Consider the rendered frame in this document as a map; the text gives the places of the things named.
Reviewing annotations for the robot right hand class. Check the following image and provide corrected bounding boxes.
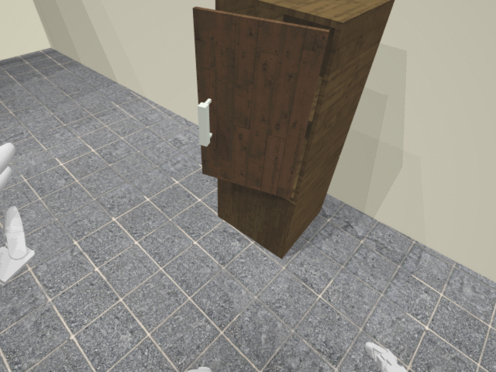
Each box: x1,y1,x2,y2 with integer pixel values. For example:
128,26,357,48
365,342,407,372

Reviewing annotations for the cupboard door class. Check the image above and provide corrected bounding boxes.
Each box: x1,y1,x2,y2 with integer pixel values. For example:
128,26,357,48
193,6,329,199

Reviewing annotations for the handle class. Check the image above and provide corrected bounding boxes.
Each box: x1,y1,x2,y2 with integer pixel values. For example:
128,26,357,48
198,98,212,146

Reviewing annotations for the robot left hand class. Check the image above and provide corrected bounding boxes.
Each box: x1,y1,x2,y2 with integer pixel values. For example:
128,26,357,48
0,143,34,286

